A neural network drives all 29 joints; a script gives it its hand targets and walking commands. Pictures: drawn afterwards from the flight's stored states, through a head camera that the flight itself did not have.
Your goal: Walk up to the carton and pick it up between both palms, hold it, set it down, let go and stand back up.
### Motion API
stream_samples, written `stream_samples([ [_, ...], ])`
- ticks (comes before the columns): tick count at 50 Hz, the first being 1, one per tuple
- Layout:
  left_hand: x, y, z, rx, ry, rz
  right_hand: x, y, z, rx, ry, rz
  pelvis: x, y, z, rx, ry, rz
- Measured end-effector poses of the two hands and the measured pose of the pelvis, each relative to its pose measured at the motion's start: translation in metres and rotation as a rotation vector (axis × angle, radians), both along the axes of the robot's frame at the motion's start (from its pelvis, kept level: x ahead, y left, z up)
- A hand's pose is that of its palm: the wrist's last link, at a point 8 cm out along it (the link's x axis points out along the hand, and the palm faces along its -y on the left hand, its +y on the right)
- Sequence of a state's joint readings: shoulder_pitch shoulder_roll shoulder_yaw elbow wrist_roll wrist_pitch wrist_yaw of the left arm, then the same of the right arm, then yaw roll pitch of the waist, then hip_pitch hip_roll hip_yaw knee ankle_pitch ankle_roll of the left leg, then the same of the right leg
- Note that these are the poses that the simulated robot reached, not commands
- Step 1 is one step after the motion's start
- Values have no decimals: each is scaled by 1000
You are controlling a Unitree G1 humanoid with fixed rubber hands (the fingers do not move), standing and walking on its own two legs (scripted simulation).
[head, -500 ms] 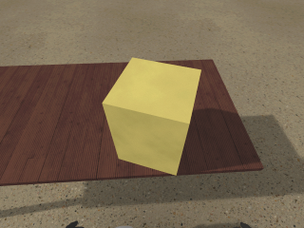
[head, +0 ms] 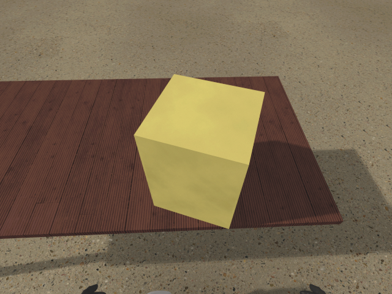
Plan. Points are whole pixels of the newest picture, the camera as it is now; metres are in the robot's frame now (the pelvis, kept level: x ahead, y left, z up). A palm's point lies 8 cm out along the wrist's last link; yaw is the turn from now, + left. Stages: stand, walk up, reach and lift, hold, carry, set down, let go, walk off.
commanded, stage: walk up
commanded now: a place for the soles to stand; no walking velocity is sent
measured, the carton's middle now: (202, 155) +0.41 +0.01 +0.01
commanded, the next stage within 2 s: reach and lift in 0.02 s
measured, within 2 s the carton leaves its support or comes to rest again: neither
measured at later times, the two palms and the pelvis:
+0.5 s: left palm (95, 270) +0.17 +0.23 -0.09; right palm out of the picture +0.12 -0.24 -0.07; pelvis +0.00 +0.00 +0.00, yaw -3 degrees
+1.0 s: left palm (86, 253) +0.20 +0.25 -0.06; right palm (301, 276) +0.17 -0.19 -0.05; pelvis +0.03 +0.02 +0.01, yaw -4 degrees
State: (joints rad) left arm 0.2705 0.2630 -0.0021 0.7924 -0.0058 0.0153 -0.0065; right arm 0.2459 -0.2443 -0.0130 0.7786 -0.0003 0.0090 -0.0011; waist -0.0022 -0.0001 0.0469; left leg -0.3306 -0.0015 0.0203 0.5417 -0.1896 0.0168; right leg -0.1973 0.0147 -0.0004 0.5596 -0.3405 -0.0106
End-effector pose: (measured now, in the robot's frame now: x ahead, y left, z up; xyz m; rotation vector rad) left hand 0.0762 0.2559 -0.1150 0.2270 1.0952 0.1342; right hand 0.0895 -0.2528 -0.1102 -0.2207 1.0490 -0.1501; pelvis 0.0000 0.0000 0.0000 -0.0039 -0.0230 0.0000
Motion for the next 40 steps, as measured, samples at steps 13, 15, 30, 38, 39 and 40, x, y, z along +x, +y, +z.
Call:
stream_samples([
  [13,90,-17,0,-22,-92,-42,51,13,-3,41,-205,1,-17,-5,-20,10,-41,-10],
  [15,102,-28,13,-46,-149,-66,49,15,10,44,-238,-13,-12,-6,-13,6,-52,-15],
  [30,99,-9,33,-62,-205,-42,40,32,40,18,-308,-54,7,-1,7,15,-66,-53],
  [38,111,-2,51,-90,-313,-88,58,62,44,74,-390,-72,15,9,10,7,-61,-62],
  [39,113,-2,52,-96,-325,-94,61,64,45,76,-401,-75,16,10,10,6,-61,-62],
  [40,114,-2,54,-101,-336,-100,63,66,46,77,-411,-78,17,11,11,5,-61,-63],
])
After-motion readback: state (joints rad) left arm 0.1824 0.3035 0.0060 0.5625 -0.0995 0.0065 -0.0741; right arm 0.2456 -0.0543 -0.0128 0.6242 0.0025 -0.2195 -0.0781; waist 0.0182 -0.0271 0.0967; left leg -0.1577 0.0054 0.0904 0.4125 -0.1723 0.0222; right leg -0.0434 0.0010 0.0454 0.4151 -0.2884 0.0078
